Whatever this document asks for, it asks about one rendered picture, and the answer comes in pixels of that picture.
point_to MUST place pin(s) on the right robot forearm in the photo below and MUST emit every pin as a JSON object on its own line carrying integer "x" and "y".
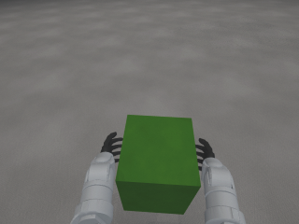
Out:
{"x": 221, "y": 199}

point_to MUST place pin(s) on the left robot forearm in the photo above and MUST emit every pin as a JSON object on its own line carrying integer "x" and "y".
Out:
{"x": 95, "y": 204}

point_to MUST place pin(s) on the left robot hand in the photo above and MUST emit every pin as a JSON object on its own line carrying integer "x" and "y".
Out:
{"x": 107, "y": 147}

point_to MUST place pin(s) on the right robot hand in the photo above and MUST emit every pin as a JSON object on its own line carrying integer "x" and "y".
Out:
{"x": 207, "y": 149}

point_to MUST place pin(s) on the carton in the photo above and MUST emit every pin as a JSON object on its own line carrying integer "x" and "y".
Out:
{"x": 158, "y": 168}

